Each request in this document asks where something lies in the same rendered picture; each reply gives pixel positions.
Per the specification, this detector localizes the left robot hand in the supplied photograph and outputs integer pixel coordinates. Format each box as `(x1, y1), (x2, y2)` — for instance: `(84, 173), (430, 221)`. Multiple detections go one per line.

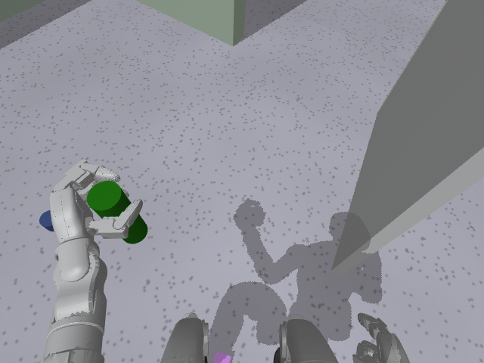
(49, 159), (143, 245)

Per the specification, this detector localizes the left robot arm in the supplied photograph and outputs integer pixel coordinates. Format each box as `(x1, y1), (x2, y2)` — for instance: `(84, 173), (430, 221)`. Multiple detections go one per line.
(38, 237), (107, 363)

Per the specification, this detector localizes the right robot hand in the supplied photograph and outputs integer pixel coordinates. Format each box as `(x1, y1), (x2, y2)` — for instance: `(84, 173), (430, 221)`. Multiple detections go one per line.
(352, 313), (410, 363)

